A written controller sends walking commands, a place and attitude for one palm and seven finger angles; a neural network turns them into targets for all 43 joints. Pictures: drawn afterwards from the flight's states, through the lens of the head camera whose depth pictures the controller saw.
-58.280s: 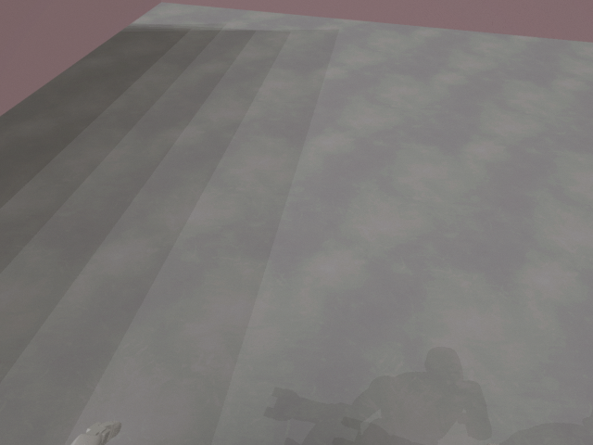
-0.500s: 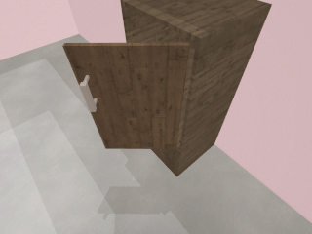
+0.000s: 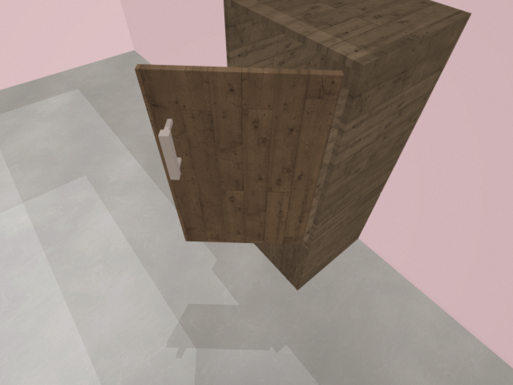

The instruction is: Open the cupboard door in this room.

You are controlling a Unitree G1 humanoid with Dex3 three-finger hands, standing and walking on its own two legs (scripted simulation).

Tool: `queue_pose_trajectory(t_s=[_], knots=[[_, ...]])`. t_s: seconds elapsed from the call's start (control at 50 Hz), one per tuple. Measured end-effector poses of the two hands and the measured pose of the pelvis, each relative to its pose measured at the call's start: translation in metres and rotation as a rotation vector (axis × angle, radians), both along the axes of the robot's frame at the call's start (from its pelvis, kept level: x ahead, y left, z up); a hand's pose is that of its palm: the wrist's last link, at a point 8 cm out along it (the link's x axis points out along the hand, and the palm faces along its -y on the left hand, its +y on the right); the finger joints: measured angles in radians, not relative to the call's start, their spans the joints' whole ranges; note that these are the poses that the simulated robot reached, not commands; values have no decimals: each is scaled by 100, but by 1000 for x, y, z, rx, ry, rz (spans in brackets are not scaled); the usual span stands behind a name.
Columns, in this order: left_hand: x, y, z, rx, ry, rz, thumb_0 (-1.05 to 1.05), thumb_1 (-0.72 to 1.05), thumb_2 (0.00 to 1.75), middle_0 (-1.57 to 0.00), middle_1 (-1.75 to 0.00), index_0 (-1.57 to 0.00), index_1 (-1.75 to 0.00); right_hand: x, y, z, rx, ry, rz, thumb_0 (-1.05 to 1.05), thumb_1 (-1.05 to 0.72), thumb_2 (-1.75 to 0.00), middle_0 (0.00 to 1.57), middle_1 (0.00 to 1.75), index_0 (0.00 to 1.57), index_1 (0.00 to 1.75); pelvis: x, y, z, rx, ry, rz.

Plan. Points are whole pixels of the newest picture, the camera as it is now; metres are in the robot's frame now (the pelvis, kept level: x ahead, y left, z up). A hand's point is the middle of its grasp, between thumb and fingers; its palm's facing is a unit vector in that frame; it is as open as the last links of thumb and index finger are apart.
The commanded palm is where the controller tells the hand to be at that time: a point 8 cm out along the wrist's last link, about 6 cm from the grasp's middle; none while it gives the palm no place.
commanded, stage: raise the hand with hooked fingers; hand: left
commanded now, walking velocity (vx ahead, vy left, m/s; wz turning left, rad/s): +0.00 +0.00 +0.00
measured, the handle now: (172, 150) +0.56 +0.22 +0.02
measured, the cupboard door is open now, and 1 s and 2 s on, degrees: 49 49 49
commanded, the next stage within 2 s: none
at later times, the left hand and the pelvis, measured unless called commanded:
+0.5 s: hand out of the picture +0.13 +0.20 -0.05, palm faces +0.25 -0.97 -0.08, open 9.2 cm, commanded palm +0.14 +0.24 -0.03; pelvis -0.01 -0.05 -0.08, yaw +3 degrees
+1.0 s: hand (123, 325) +0.20 +0.22 -0.02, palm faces +0.06 -1.00 -0.07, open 12.3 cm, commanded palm +0.18 +0.27 +0.00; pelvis -0.02 -0.03 -0.06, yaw +2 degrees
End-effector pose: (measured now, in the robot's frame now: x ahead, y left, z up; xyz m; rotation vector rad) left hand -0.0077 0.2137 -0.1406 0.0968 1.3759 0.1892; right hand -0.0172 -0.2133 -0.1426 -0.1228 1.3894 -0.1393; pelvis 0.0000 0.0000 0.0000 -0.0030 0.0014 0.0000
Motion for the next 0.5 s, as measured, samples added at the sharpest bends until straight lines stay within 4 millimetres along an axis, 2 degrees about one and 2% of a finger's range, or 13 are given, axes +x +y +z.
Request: queue_pose_trajectory(t_s=[0.06,0.1,0.16,0.22,0.26,0.3,0.38,0.42,0.46,0.5], knots=[[57,23,40,113,-360,52,3,94,89,-21,-31,-21,-30,30,-14,11,-62,-203,18,2,-92,-90,21,30,20,30,3,-2,-3,22,16,1],[101,29,73,146,-595,67,4,93,88,-20,-32,-21,-32,56,-26,16,-85,-339,28,2,-93,-90,21,30,20,30,4,-2,-6,32,22,16],[163,24,124,141,-936,17,3,88,86,-20,-35,-20,-34,103,-43,24,-112,-529,70,2,-92,-90,21,30,20,30,3,-1,-12,12,46,37],[200,13,152,72,-1232,-48,2,82,84,-20,-38,-21,-37,148,-55,38,-137,-683,95,2,-92,-90,20,30,20,30,1,-7,-24,9,107,22],[204,4,150,-8,-1358,-94,1,77,82,-21,-40,-21,-40,175,-61,50,-149,-765,120,2,-92,-90,20,30,20,30,-1,-14,-35,11,139,10],[194,-4,134,-71,-1388,-148,1,72,81,-21,-43,-21,-43,199,-66,61,-160,-835,161,1,-92,-90,20,30,20,30,-3,-21,-45,9,160,9],[150,-2,85,-105,-1212,-154,1,62,77,-22,-49,-23,-48,238,-69,69,-176,-916,248,1,-91,-90,20,30,19,30,-5,-33,-64,4,202,17],[126,8,72,-57,-1147,-93,1,57,75,-23,-52,-23,-51,252,-67,65,-173,-930,282,1,-91,-90,20,30,19,30,-6,-38,-71,-5,217,28],[110,21,77,29,-1161,-35,1,52,73,-23,-55,-24,-54,259,-61,57,-161,-925,309,1,-91,-90,20,30,19,30,-7,-42,-76,-18,227,41],[105,30,94,118,-1246,-13,2,48,71,-24,-58,-24,-57,261,-53,44,-135,-903,329,1,-91,-90,20,30,19,30,-9,-46,-80,-33,233,56]])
